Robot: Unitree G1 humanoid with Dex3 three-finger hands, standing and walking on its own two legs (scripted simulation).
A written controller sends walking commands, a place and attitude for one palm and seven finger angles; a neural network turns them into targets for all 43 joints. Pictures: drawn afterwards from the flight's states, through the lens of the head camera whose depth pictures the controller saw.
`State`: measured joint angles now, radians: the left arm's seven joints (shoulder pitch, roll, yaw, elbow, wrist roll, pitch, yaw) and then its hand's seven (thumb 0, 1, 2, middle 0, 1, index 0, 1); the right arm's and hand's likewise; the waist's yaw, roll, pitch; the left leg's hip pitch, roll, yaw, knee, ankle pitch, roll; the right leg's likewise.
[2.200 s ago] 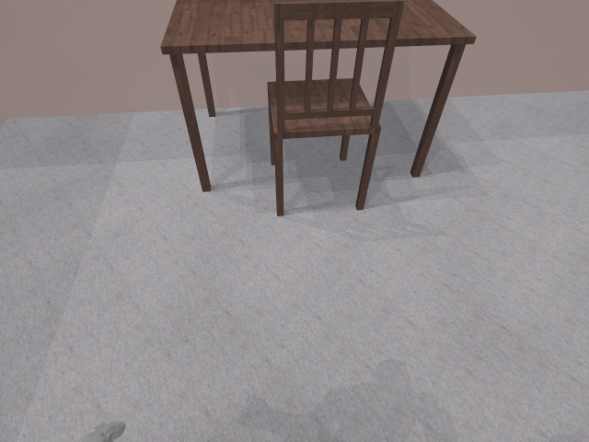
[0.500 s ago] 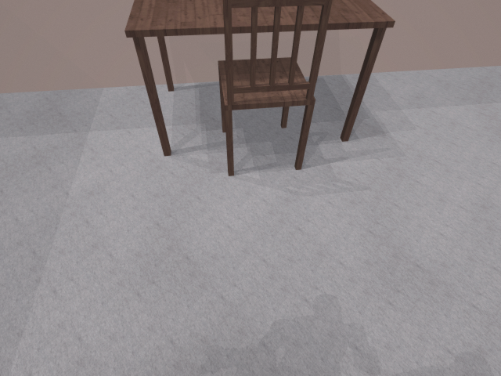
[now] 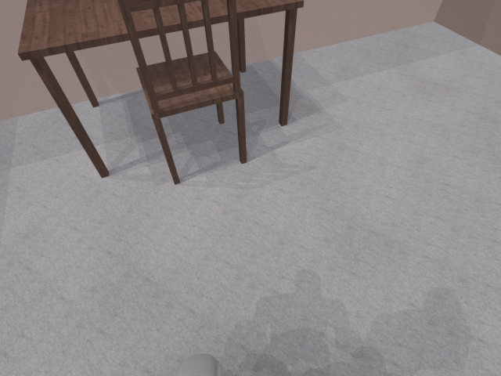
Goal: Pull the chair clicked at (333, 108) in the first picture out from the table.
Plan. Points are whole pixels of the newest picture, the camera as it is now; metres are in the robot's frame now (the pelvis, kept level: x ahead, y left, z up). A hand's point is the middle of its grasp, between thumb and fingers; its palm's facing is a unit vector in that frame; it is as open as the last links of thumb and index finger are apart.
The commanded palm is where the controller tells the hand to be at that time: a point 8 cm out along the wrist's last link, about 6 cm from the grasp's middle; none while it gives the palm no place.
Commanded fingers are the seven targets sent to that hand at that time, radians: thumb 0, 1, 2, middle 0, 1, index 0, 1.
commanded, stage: walk to a spot facing it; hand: left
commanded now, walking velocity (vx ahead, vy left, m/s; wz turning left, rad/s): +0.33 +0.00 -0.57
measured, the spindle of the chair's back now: (188, 47) +1.20 +0.36 -0.07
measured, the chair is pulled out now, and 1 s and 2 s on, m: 0.00 0.00 0.00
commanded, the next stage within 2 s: turn to face it in 1.74 s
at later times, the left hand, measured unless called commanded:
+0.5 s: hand (136, 296) +0.28 +0.29 -0.18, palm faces -0.23 -0.95 -0.19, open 7.4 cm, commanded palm none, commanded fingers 0.00 0.90 0.90 -0.20 -0.30 -0.20 -0.30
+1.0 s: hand (230, 212) +0.53 +0.11 -0.19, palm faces -0.53 -0.82 -0.21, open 7.2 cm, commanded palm none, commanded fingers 0.00 0.90 0.90 -0.20 -0.30 -0.20 -0.30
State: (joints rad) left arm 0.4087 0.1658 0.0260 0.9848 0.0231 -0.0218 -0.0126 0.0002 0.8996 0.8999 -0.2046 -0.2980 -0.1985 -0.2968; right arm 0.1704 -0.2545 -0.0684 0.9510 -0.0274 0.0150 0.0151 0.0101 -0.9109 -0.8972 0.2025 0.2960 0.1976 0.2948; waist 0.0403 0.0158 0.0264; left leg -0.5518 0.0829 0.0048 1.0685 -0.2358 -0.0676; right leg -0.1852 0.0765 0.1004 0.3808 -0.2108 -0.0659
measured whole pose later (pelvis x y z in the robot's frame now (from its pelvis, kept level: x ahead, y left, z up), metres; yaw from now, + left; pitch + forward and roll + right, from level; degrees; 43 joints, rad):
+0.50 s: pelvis +0.17 +0.10 +0.00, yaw -18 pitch -1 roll -2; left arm 0.26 0.28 0.11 0.95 0.04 0.02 -0.03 0.00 0.91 0.90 -0.20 -0.30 -0.19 -0.30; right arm 0.33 -0.15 -0.03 0.97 -0.01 -0.08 -0.03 0.00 -0.94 -0.90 0.21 0.30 0.20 0.30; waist 0.03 -0.06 0.00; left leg -0.09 0.05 0.21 0.41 -0.31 0.04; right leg -0.61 -0.04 0.00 1.24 -0.19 0.01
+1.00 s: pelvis +0.36 -0.01 -0.02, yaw -34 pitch -1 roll +0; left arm 0.21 0.21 0.06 0.98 0.01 -0.04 0.01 -0.02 0.93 0.90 -0.20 -0.30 -0.20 -0.30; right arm 0.35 -0.11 -0.04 1.04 -0.02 -0.02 -0.01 0.01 -0.91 -0.90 0.20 0.30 0.20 0.29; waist -0.03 -0.02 0.08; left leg -0.47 0.15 0.05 1.31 -0.32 -0.03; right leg -0.25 0.11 -0.13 0.52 -0.26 -0.14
